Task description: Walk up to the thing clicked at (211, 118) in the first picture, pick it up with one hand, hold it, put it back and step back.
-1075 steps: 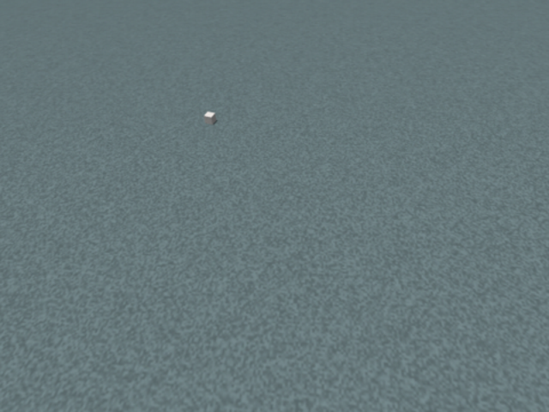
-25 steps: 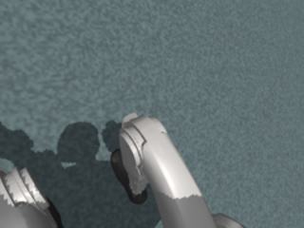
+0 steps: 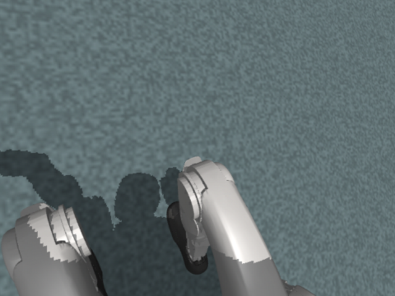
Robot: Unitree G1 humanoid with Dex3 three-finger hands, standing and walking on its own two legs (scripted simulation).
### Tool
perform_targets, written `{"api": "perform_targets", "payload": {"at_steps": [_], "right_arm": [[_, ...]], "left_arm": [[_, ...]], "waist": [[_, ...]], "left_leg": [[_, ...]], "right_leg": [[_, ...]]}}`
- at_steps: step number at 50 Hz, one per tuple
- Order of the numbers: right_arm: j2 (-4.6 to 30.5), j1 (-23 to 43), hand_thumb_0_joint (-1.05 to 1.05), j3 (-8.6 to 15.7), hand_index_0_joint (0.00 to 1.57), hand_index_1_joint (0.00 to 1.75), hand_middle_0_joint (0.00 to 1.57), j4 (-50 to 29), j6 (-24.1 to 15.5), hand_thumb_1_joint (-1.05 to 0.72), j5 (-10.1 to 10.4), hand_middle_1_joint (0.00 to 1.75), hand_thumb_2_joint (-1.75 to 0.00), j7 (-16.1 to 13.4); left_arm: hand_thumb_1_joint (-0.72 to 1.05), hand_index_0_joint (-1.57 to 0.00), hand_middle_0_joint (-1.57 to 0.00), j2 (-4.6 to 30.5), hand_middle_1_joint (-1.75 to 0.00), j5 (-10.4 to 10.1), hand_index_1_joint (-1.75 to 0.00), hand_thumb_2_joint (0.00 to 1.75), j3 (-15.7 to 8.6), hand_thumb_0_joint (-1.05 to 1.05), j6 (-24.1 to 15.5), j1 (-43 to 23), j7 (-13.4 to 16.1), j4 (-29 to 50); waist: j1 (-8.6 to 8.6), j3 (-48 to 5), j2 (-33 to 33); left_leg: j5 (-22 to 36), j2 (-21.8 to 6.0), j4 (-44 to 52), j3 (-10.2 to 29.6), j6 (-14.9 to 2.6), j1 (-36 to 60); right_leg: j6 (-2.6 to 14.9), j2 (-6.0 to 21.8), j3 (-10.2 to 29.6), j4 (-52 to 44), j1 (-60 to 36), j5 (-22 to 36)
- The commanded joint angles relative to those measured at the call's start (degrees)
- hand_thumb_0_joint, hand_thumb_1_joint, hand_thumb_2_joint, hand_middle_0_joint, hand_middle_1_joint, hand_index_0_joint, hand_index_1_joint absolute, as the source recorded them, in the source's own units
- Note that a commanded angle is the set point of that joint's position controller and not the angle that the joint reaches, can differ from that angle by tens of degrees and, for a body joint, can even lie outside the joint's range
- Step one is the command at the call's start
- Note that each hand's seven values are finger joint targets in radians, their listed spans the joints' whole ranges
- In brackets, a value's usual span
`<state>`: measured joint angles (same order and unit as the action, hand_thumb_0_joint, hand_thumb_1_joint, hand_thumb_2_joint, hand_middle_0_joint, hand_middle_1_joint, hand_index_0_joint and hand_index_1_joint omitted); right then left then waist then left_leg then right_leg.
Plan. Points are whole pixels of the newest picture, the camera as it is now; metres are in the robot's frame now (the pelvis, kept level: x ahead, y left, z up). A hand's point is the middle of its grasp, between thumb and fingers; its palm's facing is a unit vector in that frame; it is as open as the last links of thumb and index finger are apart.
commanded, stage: settle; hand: left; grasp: from above
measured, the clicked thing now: out of the picture +0.43 +0.37 -0.23
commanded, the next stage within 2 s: lift in 0.20 s
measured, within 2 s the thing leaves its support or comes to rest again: neither
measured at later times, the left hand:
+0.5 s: hand out of the picture +0.43 +0.35 -0.14, palm faces +0.00 -0.46 -0.89, open 6.2 cm
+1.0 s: hand out of the picture +0.36 +0.34 +0.01, palm faces -0.01 -0.45 -0.89, open 6.1 cm
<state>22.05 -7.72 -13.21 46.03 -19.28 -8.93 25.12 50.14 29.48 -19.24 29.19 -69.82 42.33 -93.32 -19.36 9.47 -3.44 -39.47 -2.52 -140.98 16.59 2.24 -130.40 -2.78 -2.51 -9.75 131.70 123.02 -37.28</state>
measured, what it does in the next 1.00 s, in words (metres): rises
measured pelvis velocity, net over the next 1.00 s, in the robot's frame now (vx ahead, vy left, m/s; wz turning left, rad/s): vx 0.00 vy -0.02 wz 0.16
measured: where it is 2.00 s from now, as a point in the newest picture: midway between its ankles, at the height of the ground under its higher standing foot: (146, 272)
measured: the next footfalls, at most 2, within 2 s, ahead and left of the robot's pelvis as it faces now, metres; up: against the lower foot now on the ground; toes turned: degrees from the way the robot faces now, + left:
none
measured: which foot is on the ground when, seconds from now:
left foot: down 0.00-1.00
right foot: down 0.00-1.00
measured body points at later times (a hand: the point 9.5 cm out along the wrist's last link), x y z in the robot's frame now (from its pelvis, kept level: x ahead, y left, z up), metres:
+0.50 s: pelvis +0.00 -0.01 +0.01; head +0.25 +0.06 +0.38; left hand +0.43 +0.36 -0.09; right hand +0.01 -0.27 -0.08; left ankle +0.07 +0.14 -0.29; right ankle +0.12 -0.12 -0.29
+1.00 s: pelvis +0.00 -0.02 +0.10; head +0.17 +0.02 +0.51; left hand +0.37 +0.36 +0.06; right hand +0.12 -0.28 -0.03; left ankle +0.07 +0.14 -0.29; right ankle +0.12 -0.12 -0.29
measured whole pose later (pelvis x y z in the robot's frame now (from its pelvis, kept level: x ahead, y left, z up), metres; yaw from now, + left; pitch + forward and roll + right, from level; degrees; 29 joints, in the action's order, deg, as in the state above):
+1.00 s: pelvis +0.00 -0.02 +0.10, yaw +9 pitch +33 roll -3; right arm 18.1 -7.5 1.1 51.6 -12.4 -3.5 14.4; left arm 27.2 29.7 -14.2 37.6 -56.1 30.3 -78.4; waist -8.9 -11.3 3.4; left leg -36.8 -3.9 -119.0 5.2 2.5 -115.1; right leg -0.3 -0.6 -1.8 117.7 113.3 -37.2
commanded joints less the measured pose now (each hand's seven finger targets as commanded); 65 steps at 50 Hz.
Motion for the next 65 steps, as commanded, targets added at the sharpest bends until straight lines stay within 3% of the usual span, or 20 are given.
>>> {"api": "perform_targets", "payload": {"at_steps": [1, 6, 14, 15, 16, 17, 20, 24, 26, 30, 33, 37, 39, 40, 45, 46, 53, 57, 63, 65], "right_arm": [[17.07, -14.18, 0.00, 6.00, 0.20, 0.30, 0.20, 4.15, 0.03, -0.88, 1.23, 0.30, -0.89, -0.56], [16.36, -13.86, 0.00, 7.54, 0.20, 0.30, 0.20, 5.66, -0.06, -0.89, 1.17, 0.30, -0.89, -1.18], [14.86, -14.71, 0.00, 9.02, 0.20, 0.30, 0.20, 8.10, -0.17, -0.89, 0.32, 0.30, -0.89, -1.95], [16.31, -13.73, 0.00, 10.35, 0.20, 0.30, 0.20, 7.20, -0.23, -0.91, 0.26, 0.30, -0.90, -2.20], [15.05, -13.97, 0.00, 9.63, 0.20, 0.30, 0.20, 8.39, -0.19, -0.88, 0.13, 0.30, -0.89, -2.34], [14.88, -14.46, 0.00, 9.66, 0.20, 0.30, 0.20, 8.33, 0.04, -0.91, 0.18, 0.30, -0.90, -2.36], [15.36, -14.61, 0.00, 11.19, 0.20, 0.30, 0.20, 7.51, 0.20, -0.90, 0.43, 0.30, -0.90, -2.59], [12.97, -15.14, 0.00, 11.34, 0.20, 0.30, 0.20, 8.26, 1.22, -0.91, 0.70, 0.30, -0.90, -2.98], [13.32, -14.35, 0.00, 12.83, 0.20, 0.30, 0.20, 7.93, 1.75, -0.91, 1.12, 0.30, -0.90, -3.49], [13.04, -13.81, 0.00, 15.55, 0.20, 0.30, 0.20, 7.95, 2.87, -0.91, 1.79, 0.30, -0.90, -4.26], [11.77, -13.35, 0.00, 16.92, 0.20, 0.30, 0.20, 8.10, 3.80, -0.91, 2.30, 0.30, -0.90, -5.14], [10.88, -12.44, 0.00, 18.56, 0.20, 0.30, 0.20, 7.34, 4.82, -0.90, 3.79, 0.30, -0.90, -6.37], [10.08, -12.43, 0.00, 18.82, 0.20, 0.30, 0.20, 7.35, 5.31, -0.90, 4.25, 0.30, -0.90, -7.25], [10.78, -11.99, 0.00, 19.13, 0.20, 0.30, 0.20, 6.34, 5.38, -0.90, 4.84, 0.30, -0.90, -7.72], [9.52, -11.29, 0.00, 18.67, 0.20, 0.30, 0.20, 5.14, 5.73, -0.90, 5.87, 0.30, -0.90, -10.23], [9.16, -10.96, 0.00, 18.19, 0.20, 0.30, 0.20, 5.19, 5.84, -0.90, 6.07, 0.30, -0.90, -10.80], [7.27, -7.07, 0.00, 16.77, 0.20, 0.30, 0.20, 2.40, 5.88, -0.90, 7.43, 0.30, -0.90, -15.53], [6.40, -5.12, 0.00, 16.67, 0.20, 0.30, 0.20, 1.36, 6.24, -0.90, 8.16, 0.30, -0.90, -17.75], [5.47, -4.10, 0.00, 16.49, 0.20, 0.30, 0.20, 0.99, 6.51, -0.89, 9.50, 0.30, -0.90, -19.67], [5.11, -3.70, 0.00, 16.56, 0.20, 0.30, 0.20, 1.42, 6.42, -0.89, 9.88, 0.30, -0.90, -20.16]], "left_arm": [[0.75, -1.10, -1.09, 8.61, -0.37, 2.74, -0.37, 0.44, 2.34, 0.00, 0.32, -15.92, 0.64, 5.28], [0.74, -1.09, -1.09, 9.16, -0.40, 4.90, -0.40, 0.49, 1.29, 0.00, 0.10, -18.36, 0.88, 6.19], [0.69, -1.05, -1.05, 8.68, -0.38, 5.98, -0.38, 0.44, -0.04, 0.00, 0.60, -19.02, 0.40, 5.37], [0.76, -1.13, -1.11, 8.23, -0.43, 5.88, -0.42, 0.43, -0.34, 0.00, 0.70, -18.57, 0.29, 4.34], [0.68, -1.05, -1.03, 9.68, -0.36, 6.22, -0.34, 0.36, -0.55, 0.00, 0.50, -19.90, 0.30, 5.63], [0.73, -1.11, -1.09, 9.51, -0.40, 6.13, -0.39, 0.39, -0.83, 0.00, 0.66, -19.71, 0.18, 5.64], [0.79, -1.13, -1.11, 8.03, -0.44, 5.95, -0.41, 0.42, -1.21, 0.00, 1.47, -16.99, -0.73, 4.56], [0.80, -1.15, -1.12, 8.14, -0.45, 5.61, -0.43, 0.43, -1.23, 0.00, 2.47, -18.90, -1.92, 7.97], [0.76, -1.12, -1.10, 8.87, -0.42, 5.89, -0.40, 0.41, -2.00, 0.00, 2.73, -18.61, -2.03, 9.89], [0.77, -1.13, -1.11, 6.15, -0.40, 5.89, -0.38, 0.40, -2.12, 0.00, 3.10, -16.36, -2.48, 11.57], [0.77, -1.13, -1.11, 2.41, -0.38, 5.04, -0.36, 0.38, -0.68, 0.00, 3.70, -15.95, -4.14, 14.05], [0.75, -1.12, -1.11, -0.23, -0.36, 5.23, -0.35, 0.40, 1.01, 0.00, 4.79, -13.68, -5.90, 18.35], [0.74, -1.11, -1.11, -4.52, -0.38, 4.74, -0.38, 0.43, 3.46, 0.00, 5.03, -14.06, -7.25, 19.32], [0.74, -1.10, -1.10, -4.89, -0.36, 5.29, -0.36, 0.40, 3.71, 0.00, 5.80, -10.26, -7.38, 17.03], [0.76, -1.12, -1.11, -10.24, -0.38, 2.27, -0.37, 0.42, 6.74, 0.00, 7.33, -9.44, -9.35, 22.57], [0.75, -1.12, -1.11, -8.27, -0.37, 2.27, -0.37, 0.42, 6.18, 0.00, 7.47, -9.95, -9.54, 25.74], [0.74, -1.12, -1.11, -12.97, -0.38, 2.85, -0.38, 0.44, 10.17, 0.00, 10.27, -5.41, -9.53, 29.37], [0.69, -1.08, -1.08, -14.67, -0.38, 0.51, -0.39, 0.46, 10.93, 0.00, 12.46, -2.39, -9.29, 33.47], [0.66, -1.05, -1.05, -18.00, -0.43, 0.75, -0.44, 0.50, 13.94, 0.00, 15.72, 1.20, -9.95, 37.90], [0.62, -1.02, -1.01, -17.97, -0.45, 0.86, -0.45, 0.49, 13.75, 0.00, 16.91, 3.75, -9.55, 36.60]], "waist": [[-3.55, -37.85, 24.87], [-2.37, -38.15, 26.05], [-1.77, -41.74, 24.53], [-1.72, -42.89, 24.47], [-1.32, -43.15, 24.04], [-1.30, -43.30, 23.98], [0.00, -46.26, 24.41], [1.39, -48.78, 23.23], [2.86, -52.09, 22.82], [5.04, -55.32, 22.92], [4.72, -55.38, 21.39], [7.18, -58.01, 21.44], [6.20, -56.95, 19.06], [6.77, -56.71, 17.88], [6.95, -55.37, 14.81], [7.70, -55.79, 14.49], [9.53, -55.18, 11.40], [10.62, -56.06, 10.60], [11.61, -54.08, 8.40], [12.19, -52.14, 6.44]], "left_leg": [[6.41, -0.97, 15.56, -6.82, -2.11, 26.47], [5.47, -0.95, 17.67, -6.96, -1.86, 28.58], [6.44, -0.54, 17.36, -9.53, -2.37, 29.33], [7.43, -0.60, 17.94, -9.62, -2.19, 30.18], [7.10, -0.50, 17.81, -9.77, -2.49, 28.99], [7.54, -0.45, 17.72, -9.92, -2.52, 29.17], [9.56, -0.40, 18.04, -10.87, -2.45, 30.04], [10.36, 0.05, 18.22, -12.72, -2.87, 28.69], [10.21, 0.21, 18.39, -13.41, -3.04, 29.01], [10.50, 0.12, 21.74, -13.47, -2.62, 32.00], [10.16, 0.21, 23.38, -13.82, -2.76, 34.17], [9.02, 0.34, 27.02, -14.45, -2.48, 37.49], [8.29, 0.38, 28.47, -14.76, -2.59, 37.84], [7.41, 0.42, 29.42, -14.16, -2.55, 38.34], [6.18, 0.60, 34.37, -14.26, -2.43, 41.80], [5.51, 0.53, 35.94, -13.58, -2.33, 43.72], [4.60, 0.91, 43.04, -15.70, -1.98, 46.54], [6.88, 0.88, 47.92, -16.53, -1.80, 51.94], [9.17, 0.65, 56.92, -16.41, -1.75, 60.87], [9.94, 0.56, 60.00, -16.18, -1.82, 62.84]], "right_leg": [[3.05, -1.98, -3.82, -13.33, -16.60, 11.25], [3.39, -1.17, -3.84, -13.18, -14.11, 9.88], [3.19, -1.03, -1.78, -15.25, -16.26, 9.20], [3.14, -0.85, -1.98, -15.00, -16.67, 10.29], [3.01, -0.90, -1.70, -15.48, -16.99, 9.70], [2.95, -0.78, -1.56, -15.53, -17.42, 10.18], [3.06, -0.64, -1.16, -15.21, -18.41, 11.97], [2.72, -0.88, 0.42, -17.12, -21.04, 11.87], [2.74, -0.78, 1.11, -17.98, -22.05, 10.98], [3.29, -0.32, 1.04, -18.20, -21.74, 11.50], [3.36, -0.18, 1.66, -19.88, -20.99, 11.18], [4.06, -0.03, 2.88, -22.08, -20.26, 9.47], [4.01, -0.23, 3.36, -24.37, -21.50, 8.55], [4.13, -0.02, 3.46, -25.01, -20.50, 7.26], [3.91, 0.24, 4.36, -29.82, -23.77, 5.69], [3.93, 0.34, 4.24, -30.53, -23.91, 4.78], [3.65, -0.01, 7.85, -41.28, -34.91, 0.73], [3.24, 0.38, 9.09, -46.72, -42.27, 2.88], [2.86, 0.12, 9.94, -55.12, -52.93, 4.99], [2.75, -0.10, 9.87, -58.06, -56.55, 5.80]]}}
